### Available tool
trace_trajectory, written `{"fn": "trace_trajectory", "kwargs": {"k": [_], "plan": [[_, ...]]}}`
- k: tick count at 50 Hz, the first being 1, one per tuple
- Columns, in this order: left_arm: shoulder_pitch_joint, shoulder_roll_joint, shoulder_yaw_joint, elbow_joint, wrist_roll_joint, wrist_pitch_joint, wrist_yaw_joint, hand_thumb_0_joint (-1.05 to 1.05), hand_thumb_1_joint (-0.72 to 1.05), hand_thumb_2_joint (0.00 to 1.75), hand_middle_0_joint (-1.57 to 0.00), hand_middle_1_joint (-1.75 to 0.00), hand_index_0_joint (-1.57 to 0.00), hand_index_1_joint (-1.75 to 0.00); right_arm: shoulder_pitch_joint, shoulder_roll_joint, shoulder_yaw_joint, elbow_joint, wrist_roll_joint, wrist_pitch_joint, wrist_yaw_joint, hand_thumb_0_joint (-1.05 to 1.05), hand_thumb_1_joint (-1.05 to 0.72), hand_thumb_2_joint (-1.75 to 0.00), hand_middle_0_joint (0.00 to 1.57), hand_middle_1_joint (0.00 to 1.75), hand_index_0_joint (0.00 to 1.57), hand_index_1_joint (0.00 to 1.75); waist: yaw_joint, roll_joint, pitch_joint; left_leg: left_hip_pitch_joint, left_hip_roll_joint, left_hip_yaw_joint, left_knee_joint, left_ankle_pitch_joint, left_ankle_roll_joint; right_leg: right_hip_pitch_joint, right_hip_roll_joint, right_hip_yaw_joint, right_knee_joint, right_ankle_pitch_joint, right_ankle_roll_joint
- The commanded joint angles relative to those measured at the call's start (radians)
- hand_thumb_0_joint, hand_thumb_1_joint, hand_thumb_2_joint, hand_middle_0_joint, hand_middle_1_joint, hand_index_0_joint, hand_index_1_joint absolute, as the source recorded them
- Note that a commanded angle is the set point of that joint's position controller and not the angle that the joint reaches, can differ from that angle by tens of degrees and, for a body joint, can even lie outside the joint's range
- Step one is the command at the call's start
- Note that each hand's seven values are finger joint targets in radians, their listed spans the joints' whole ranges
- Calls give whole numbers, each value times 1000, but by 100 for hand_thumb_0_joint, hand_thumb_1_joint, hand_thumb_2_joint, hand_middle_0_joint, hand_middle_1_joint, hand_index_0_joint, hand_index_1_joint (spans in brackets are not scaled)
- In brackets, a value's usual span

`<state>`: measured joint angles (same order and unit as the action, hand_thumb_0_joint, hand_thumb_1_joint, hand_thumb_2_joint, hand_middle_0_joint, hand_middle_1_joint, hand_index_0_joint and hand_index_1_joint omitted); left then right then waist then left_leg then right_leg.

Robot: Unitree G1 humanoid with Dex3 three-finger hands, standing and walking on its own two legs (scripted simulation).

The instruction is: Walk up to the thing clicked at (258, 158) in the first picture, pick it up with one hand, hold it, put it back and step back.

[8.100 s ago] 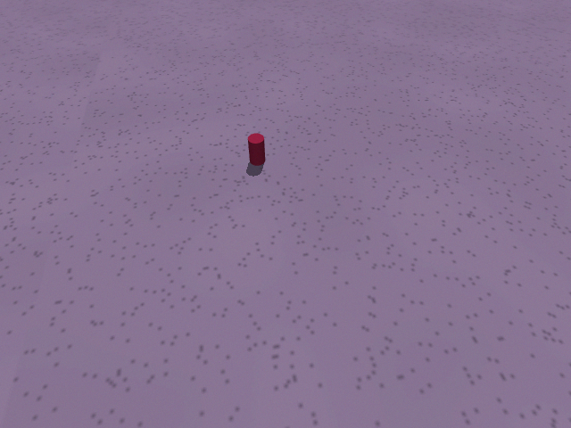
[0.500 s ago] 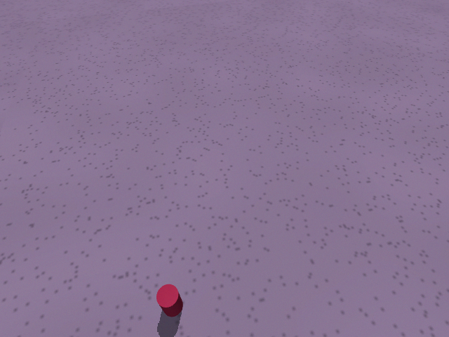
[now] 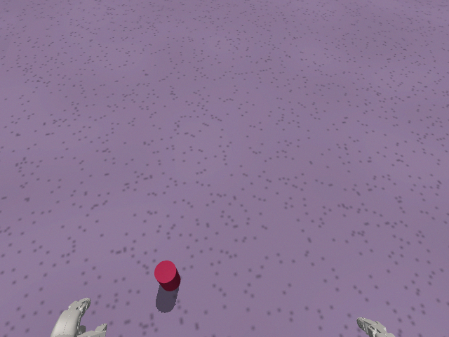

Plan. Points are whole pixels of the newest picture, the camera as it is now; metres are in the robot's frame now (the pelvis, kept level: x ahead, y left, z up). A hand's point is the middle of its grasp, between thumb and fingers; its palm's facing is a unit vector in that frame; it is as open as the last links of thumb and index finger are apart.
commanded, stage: go down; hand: left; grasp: from the side
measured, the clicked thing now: (168, 276) +0.38 +0.22 -0.70
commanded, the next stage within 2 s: none
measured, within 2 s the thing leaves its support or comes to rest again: neither
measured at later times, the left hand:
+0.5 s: hand out of the picture +0.14 +0.28 -0.19, palm faces +0.06 -0.95 -0.32, open 17.1 cm
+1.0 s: hand (87, 312) +0.20 +0.33 -0.27, palm faces +0.13 -0.96 -0.23, open 17.5 cm
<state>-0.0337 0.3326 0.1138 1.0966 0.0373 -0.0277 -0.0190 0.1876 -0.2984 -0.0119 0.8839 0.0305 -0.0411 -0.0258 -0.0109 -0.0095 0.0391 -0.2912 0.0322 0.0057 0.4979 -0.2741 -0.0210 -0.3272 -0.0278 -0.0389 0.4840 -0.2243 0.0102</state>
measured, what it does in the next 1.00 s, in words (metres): lowers itself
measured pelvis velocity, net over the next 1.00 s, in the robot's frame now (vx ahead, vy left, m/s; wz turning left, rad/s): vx -0.04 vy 0.01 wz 0.00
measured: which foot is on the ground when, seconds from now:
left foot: down 0.00-1.00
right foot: down 0.00-1.00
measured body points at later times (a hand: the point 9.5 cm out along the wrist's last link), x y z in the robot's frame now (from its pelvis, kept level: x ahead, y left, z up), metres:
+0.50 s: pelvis -0.01 +0.02 -0.07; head +0.07 +0.04 +0.38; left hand +0.14 +0.33 -0.17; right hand +0.15 -0.24 -0.15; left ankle -0.01 +0.13 -0.74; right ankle +0.01 -0.13 -0.74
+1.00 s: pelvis -0.04 +0.01 -0.18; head +0.11 +0.05 +0.24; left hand +0.19 +0.38 -0.25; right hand +0.15 -0.25 -0.27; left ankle -0.01 +0.13 -0.74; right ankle +0.01 -0.13 -0.74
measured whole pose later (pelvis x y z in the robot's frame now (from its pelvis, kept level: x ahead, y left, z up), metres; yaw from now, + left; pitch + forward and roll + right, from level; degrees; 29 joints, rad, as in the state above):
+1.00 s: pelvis -0.04 +0.01 -0.18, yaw +0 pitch +28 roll -3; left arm 0.01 0.48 0.45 0.67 -0.08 -0.17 -0.31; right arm 0.15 -0.29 0.00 0.58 0.00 -0.21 -0.04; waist -0.03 -0.03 -0.18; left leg -1.38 0.02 -0.05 1.57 -0.68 -0.01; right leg -1.39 -0.05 -0.05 1.51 -0.60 0.02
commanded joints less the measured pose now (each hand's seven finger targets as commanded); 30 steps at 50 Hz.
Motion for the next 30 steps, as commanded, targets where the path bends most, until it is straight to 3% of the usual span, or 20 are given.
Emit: {"fn": "trace_trajectory", "kwargs": {"k": [1, 4, 7, 8, 9, 10, 11, 13, 14, 15, 16, 21, 26, 28, 30], "plan": [[69, 269, 141, -131, 43, -1, -9, 0, 13, 16, -3, -5, -4, -4, 80, -142, -75, -176, -10, -34, -5, 0, -98, -92, 20, 30, 20, 30, 49, 67, -291, -85, -56, 31, 65, 223, 18, 83, 13, 11, 81, 189, -32], [85, 225, 135, -171, 46, 53, -14, 0, -4, 12, -4, -5, -5, -4, 60, -128, -77, -235, -4, -35, -5, 0, -93, -91, 20, 30, 20, 30, 22, 38, -278, -123, -51, 19, 88, 215, 21, 42, 20, 3, 95, 175, -30], [75, 235, 157, -235, 40, 80, -20, 0, -23, 8, -6, -6, -6, -5, 33, -125, -73, -284, -4, -43, 1, 0, -92, -90, 20, 30, 20, 30, 9, 31, -221, -221, -41, 13, 155, 102, 23, -84, 26, -1, 150, 51, -31], [73, 228, 159, -303, 34, 79, -25, 0, -29, 8, -5, -6, -6, -6, 26, -120, -72, -307, -3, -50, 3, 0, -91, -90, 20, 30, 20, 30, 15, 37, -237, -231, -37, 8, 169, 82, 22, -104, 28, -6, 170, 24, -34], [123, 207, 163, -271, 30, 86, -30, 0, -33, 6, -6, -6, -6, -6, 39, -119, -72, -313, -4, -56, 3, 0, -92, -90, 20, 30, 20, 30, 1, 33, -240, -253, -35, 6, 194, 57, 24, -130, 28, -5, 197, 6, -32], [93, 219, 166, -372, 26, 80, -35, 0, -37, 6, -6, -6, -7, -6, 47, -117, -78, -325, -5, -62, 1, 0, -90, -90, 20, 30, 20, 30, 7, 49, -281, -257, -33, 3, 217, 63, 23, -147, 27, -6, 224, 8, -33], [126, 211, 168, -361, 23, 84, -39, 0, -41, 4, -7, -7, -7, -6, 47, -112, -73, -338, -6, -71, -1, 0, -90, -90, 20, 30, 20, 30, -1, 59, -278, -277, -30, 1, 237, 48, 22, -177, 27, -5, 249, -1, -30], [77, 222, 170, -516, 19, 70, -44, 0, -47, 3, -7, -7, -8, -6, 57, -112, -84, -360, -10, -86, -7, 0, -88, -89, 20, 30, 20, 30, -10, 68, -347, -279, -24, -7, 283, 69, 21, -203, 24, -6, 299, 20, -30], [146, 201, 168, -466, 16, 82, -45, 0, -49, 3, -7, -8, -8, -7, 53, -107, -75, -367, -8, -94, -10, 0, -88, -89, 20, 30, 20, 30, -15, 71, -322, -303, -22, -11, 301, 70, 19, -238, 27, -8, 323, 16, -30], [104, 200, 157, -575, 15, 79, -47, 0, -52, 3, -7, -7, -8, -7, 57, -111, -85, -378, -11, -100, -13, 0, -88, -89, 20, 30, 20, 30, -19, 77, -359, -304, -16, -17, 316, 79, 17, -260, 27, -9, 345, 20, -33], [155, 215, 181, -570, 12, 89, -44, 0, -53, 1, -8, -6, -8, -6, 63, -113, -84, -380, -10, -104, -17, 0, -89, -89, 20, 30, 20, 30, -16, 91, -363, -307, -13, -22, 323, 91, 13, -267, 27, -11, 361, 22, -34], [273, 216, 187, -678, 5, 151, -40, 0, -57, 0, -9, -6, -9, -6, 53, -106, -75, -405, -9, -123, -31, 0, -87, -89, 20, 30, 20, 30, -16, 77, -356, -363, -14, -28, 373, 69, 15, -308, 26, -13, 396, -3, -29], [328, 210, 198, -773, -3, 202, -40, 0, -56, 0, -8, -5, -8, -5, 49, -100, -66, -429, -14, -138, -39, 0, -88, -89, 20, 30, 20, 30, -17, 108, -360, -392, -5, -49, 404, 107, 8, -346, 25, -21, 450, 1, -33], [302, 226, 211, -827, -6, 206, -42, 0, -57, 1, -8, -5, -8, -5, 49, -99, -67, -434, -17, -146, -42, 0, -87, -89, 20, 30, 20, 30, -22, 134, -354, -401, -4, -52, 417, 76, 8, -380, 24, -21, 463, -25, -33], [340, 194, 206, -798, -16, 212, -49, 0, -56, 2, -8, -6, -8, -6, 37, -91, -61, -444, -18, -156, -44, 0, -86, -89, 20, 30, 20, 30, -26, 108, -333, -443, -8, -48, 441, 44, 12, -415, 27, -22, 476, -47, -31]]}}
